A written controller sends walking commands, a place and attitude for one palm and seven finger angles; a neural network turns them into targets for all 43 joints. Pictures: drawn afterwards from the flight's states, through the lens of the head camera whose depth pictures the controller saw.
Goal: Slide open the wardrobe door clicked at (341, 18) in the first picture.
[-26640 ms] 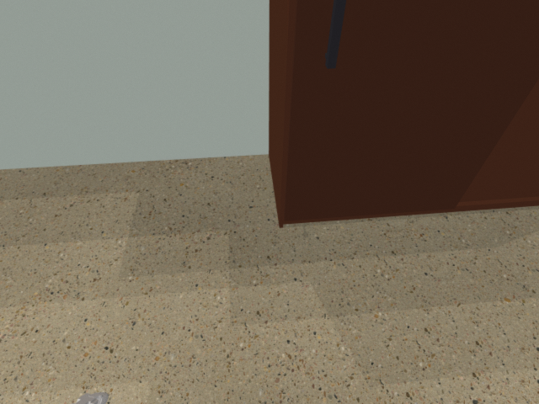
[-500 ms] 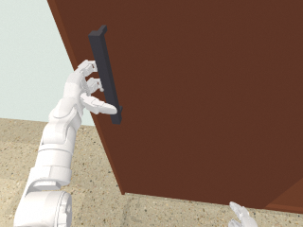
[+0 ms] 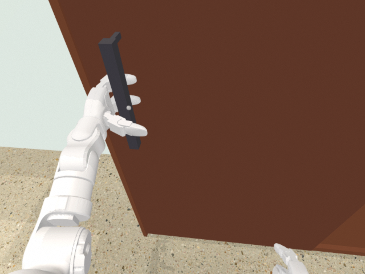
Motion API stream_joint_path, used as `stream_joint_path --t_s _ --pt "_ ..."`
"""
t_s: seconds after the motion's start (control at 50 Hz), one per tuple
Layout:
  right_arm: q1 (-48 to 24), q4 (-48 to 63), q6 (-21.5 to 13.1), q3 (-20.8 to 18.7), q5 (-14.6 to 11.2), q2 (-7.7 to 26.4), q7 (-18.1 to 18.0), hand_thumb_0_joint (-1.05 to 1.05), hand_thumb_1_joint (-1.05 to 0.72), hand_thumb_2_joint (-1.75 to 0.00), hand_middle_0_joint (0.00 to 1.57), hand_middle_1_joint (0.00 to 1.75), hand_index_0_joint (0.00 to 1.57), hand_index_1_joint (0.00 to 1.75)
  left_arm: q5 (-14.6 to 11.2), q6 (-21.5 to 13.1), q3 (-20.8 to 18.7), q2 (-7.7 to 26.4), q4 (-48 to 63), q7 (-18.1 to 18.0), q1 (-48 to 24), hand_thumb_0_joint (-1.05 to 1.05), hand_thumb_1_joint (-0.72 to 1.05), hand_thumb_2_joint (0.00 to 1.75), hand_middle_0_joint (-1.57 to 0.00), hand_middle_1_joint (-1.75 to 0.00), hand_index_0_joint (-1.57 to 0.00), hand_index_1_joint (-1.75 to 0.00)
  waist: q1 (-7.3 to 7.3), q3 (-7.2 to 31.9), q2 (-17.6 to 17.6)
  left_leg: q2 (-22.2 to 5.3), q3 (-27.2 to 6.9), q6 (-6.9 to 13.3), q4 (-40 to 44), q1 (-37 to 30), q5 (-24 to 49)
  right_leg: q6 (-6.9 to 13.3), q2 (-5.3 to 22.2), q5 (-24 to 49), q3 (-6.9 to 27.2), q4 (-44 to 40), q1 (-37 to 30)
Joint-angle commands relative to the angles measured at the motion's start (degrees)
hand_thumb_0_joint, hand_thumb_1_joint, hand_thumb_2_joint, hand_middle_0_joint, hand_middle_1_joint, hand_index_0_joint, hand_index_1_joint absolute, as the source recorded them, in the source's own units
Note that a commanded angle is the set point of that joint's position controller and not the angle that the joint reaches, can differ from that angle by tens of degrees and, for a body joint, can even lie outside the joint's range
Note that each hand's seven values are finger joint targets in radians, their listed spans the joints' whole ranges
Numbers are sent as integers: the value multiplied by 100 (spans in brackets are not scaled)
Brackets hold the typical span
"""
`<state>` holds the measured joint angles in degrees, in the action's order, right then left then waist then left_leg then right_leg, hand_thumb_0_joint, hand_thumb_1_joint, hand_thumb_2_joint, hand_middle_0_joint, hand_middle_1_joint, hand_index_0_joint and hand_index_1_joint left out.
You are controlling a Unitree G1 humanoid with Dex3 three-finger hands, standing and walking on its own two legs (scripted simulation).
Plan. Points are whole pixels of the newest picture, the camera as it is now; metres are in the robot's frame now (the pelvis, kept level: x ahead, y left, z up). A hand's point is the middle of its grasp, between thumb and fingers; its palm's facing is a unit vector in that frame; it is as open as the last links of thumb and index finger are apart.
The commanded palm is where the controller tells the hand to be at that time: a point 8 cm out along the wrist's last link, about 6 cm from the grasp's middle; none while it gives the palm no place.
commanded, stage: slide the fingers in behind the handle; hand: left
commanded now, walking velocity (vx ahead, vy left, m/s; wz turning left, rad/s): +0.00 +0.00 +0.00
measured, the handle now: (127, 97) +0.45 +0.15 +0.18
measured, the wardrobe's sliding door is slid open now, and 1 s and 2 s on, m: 0.00 0.00 0.00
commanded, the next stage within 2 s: grip the handle and tug to test in 0.22 s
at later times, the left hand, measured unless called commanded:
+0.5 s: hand (125, 108) +0.40 +0.14 +0.19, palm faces -0.04 -1.00 +0.00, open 13.3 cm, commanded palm +0.37 +0.19 +0.20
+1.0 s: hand (128, 109) +0.40 +0.13 +0.19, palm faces -0.07 -1.00 +0.00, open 5.9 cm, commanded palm +0.37 +0.19 +0.20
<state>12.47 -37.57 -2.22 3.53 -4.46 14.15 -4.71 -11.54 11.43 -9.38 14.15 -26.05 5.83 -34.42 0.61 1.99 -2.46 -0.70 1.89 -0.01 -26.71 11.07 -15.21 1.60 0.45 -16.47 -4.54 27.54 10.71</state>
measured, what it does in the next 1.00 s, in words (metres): stands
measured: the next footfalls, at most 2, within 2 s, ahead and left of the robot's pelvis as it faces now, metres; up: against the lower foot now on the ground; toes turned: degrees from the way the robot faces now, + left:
none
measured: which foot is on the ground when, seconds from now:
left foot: down 0.00-1.00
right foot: down 0.00-1.00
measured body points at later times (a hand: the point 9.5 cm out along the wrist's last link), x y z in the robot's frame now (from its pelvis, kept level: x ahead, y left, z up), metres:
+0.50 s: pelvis +0.00 +0.00 +0.00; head -0.01 -0.02 +0.45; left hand +0.40 +0.20 +0.19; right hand +0.14 -0.25 -0.10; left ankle -0.01 +0.12 -0.74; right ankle -0.02 -0.10 -0.74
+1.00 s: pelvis +0.01 +0.01 +0.00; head -0.01 -0.01 +0.45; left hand +0.39 +0.19 +0.19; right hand +0.16 -0.23 -0.10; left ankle -0.01 +0.12 -0.74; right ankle -0.02 -0.10 -0.74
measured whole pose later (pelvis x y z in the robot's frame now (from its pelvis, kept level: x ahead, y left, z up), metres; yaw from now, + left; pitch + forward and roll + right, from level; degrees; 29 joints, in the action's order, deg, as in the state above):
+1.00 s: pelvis +0.01 +0.01 +0.00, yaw -1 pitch +0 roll +0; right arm 12.1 -36.3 -1.1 3.4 -4.4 13.9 -4.1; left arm -12.0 13.7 -8.9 13.5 -18.6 6.6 -29.8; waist 0.5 2.6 -2.4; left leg -0.6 2.7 0.5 -26.2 10.1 -15.8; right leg 1.0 0.4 -16.3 -3.6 26.4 9.8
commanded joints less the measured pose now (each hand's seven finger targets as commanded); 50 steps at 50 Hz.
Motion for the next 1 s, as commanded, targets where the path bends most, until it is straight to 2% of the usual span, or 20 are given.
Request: stream_joint_path --t_s 0.0,0.06,0.16,0.22,0.26,0.3,0.4,0.44,0.48,0.54,0.56,0.6,0.64,0.68,0.74,0.78,0.84,0.9,0.94,0.98 --pt "-596 905 -290 -265 -2 658 -49 0 -90 -90 20 30 20 30 -83 -459 -362 1088 1324 105 -2728 0 -50 30 -30 -120 -30 -120 53 1457 364 66 -179 270 156 -702 1324 -41 45 1869 285 -376 -204" --pt "-554 869 -280 -264 -22 685 -65 0 -90 -90 20 30 20 30 -67 -475 -311 1140 1213 121 -2888 0 -50 30 -30 -120 -30 -120 105 1275 260 62 -167 283 178 -612 1155 -58 53 1683 324 -448 -99" --pt "-485 893 -318 -290 -7 702 -44 0 -90 -90 20 30 20 30 -71 -501 -403 1205 1299 134 -2802 0 -50 30 -30 -120 -30 -120 57 1556 237 82 -185 294 168 -692 1360 -44 51 1911 324 -401 -260" --pt "-496 913 -335 -306 -12 705 -44 0 -90 -90 20 30 20 30 -128 -499 -576 1333 1292 184 -2589 0 -50 30 -30 -120 -30 -120 30 1586 552 91 -134 307 166 -619 1355 -83 47 2069 337 -411 -383" --pt "-516 913 -315 -287 -17 691 -36 0 -90 -90 20 30 20 30 -126 -528 -446 1209 1308 221 -2538 0 -50 30 -30 -120 -30 -120 42 1422 325 86 -111 303 188 -603 1354 -74 58 2049 339 -429 -333" --pt "-527 967 -332 -300 -19 701 -25 0 -90 -90 20 30 20 30 -123 -540 -592 1374 1501 218 -2426 0 -50 30 -30 -120 -30 -120 -17 1578 287 85 -117 297 181 -655 1431 -63 55 2134 345 -400 -417" --pt "-556 981 -332 -308 -32 697 -29 0 -90 -90 20 30 20 30 -152 -444 -478 1216 1571 239 -2355 0 -27 40 -32 -123 -32 -123 30 1440 396 61 -109 297 182 -696 1403 -77 26 2074 313 -437 -282" --pt "-543 943 -313 -316 -20 729 -45 0 -90 -90 20 30 20 30 -142 -417 -669 1435 1518 219 -2237 0 -17 44 -33 -125 -33 -125 -20 1455 395 55 -114 297 192 -669 1418 -72 34 2048 320 -448 -349" --pt "-593 983 -316 -298 -33 685 -32 0 -90 -90 20 30 20 30 -122 -407 -506 1284 1720 218 -2358 0 -8 48 -35 -126 -35 -126 12 1476 169 60 -110 282 199 -739 1415 -56 35 2005 324 -433 -292" --pt "-593 965 -300 -310 -22 712 -30 0 -90 -90 20 30 20 30 -117 -362 -553 1306 1693 192 -2152 0 6 54 -36 -128 -36 -128 -20 1466 250 42 -134 271 185 -746 1546 -41 25 2075 281 -405 -316" --pt "-597 978 -298 -294 -29 684 -26 0 -90 -90 20 30 20 30 -132 -345 -384 1108 1743 205 -2253 0 11 56 -36 -129 -36 -129 36 1441 224 43 -134 274 191 -786 1536 -47 19 2069 271 -406 -242" --pt "-586 948 -281 -304 -31 703 -34 0 -90 -90 20 30 20 30 -142 -286 -507 1239 1641 187 -2245 0 20 60 -38 -130 -38 -130 31 1401 425 40 -142 272 176 -732 1503 -57 12 2061 271 -417 -225" --pt "-607 949 -265 -304 -21 693 -33 0 -90 -90 20 30 20 30 -100 -284 -412 1146 1725 172 -2336 0 29 64 -38 -131 -38 -131 30 1423 140 34 -153 261 156 -836 1591 -30 19 2054 265 -388 -175" --pt "-627 958 -269 -284 -25 664 -29 0 -90 -90 20 30 20 30 -108 -277 -252 986 1774 151 -2486 0 39 68 -40 -133 -40 -133 74 1413 216 39 -186 257 158 -836 1552 -28 13 1997 249 -385 -138" --pt "-628 965 -252 -306 11 688 -16 0 -90 -90 20 30 20 30 -95 -299 -534 1219 1839 87 -2222 0 53 74 -41 -135 -41 -135 -43 1628 253 28 -197 248 133 -903 1810 -10 13 2212 243 -331 -308" --pt "-653 990 -242 -281 2 645 -2 0 -90 -90 20 30 20 30 -96 -285 -292 946 1890 84 -2329 0 62 78 -42 -136 -42 -136 16 1541 230 25 -201 234 151 -884 1790 -12 13 2188 224 -316 -247" --pt "-622 957 -198 -296 14 690 0 0 -90 -90 20 30 20 30 -69 -227 -498 1152 1766 28 -2128 0 76 84 -44 -138 -44 -138 -41 1493 373 12 -221 233 155 -817 1822 -4 6 2186 210 -323 -285" --pt "-672 1039 -194 -297 17 631 20 0 -90 -90 20 30 20 30 -50 -200 -274 892 2116 29 -2277 0 90 90 -45 -140 -45 -140 -9 1639 138 18 -198 219 115 -966 2012 2 16 2360 205 -269 -291" --pt "-696 1051 -169 -295 35 656 22 0 -90 -90 20 30 20 30 -64 -177 -482 1076 2091 3 -1894 0 90 90 -45 -140 -45 -140 -99 1628 239 10 -210 217 120 -905 2090 4 5 2417 204 -271 -382" --pt "-695 1027 -129 -281 35 651 14 0 -90 -90 20 30 20 30 -104 -126 -555 1145 2102 -29 -2041 0 90 90 -45 -140 -45 -140 -61 1538 471 13 -197 215 159 -805 1927 -16 2 2342 197 -299 -385"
